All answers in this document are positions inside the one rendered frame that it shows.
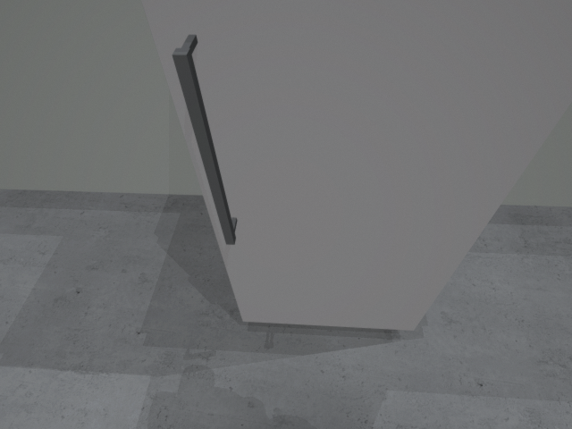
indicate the fridge door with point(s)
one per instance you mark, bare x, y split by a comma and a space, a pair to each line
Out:
363, 145

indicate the handle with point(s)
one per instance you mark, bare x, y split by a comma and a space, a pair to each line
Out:
189, 84

